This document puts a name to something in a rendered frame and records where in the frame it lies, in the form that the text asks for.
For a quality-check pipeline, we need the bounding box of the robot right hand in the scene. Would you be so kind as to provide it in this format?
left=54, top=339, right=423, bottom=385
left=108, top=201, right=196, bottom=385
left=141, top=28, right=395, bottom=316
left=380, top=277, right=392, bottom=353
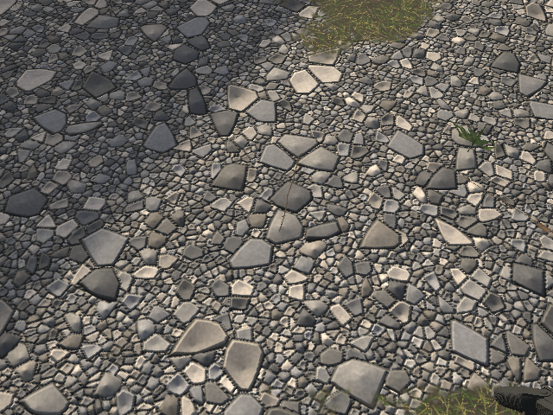
left=494, top=386, right=553, bottom=415

